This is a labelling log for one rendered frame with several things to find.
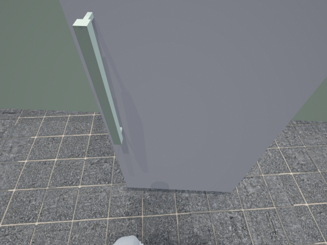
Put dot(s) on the handle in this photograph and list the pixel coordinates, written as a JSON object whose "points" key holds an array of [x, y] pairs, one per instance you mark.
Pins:
{"points": [[88, 44]]}

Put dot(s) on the fridge door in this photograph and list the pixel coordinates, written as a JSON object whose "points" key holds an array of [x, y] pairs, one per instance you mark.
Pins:
{"points": [[201, 88]]}

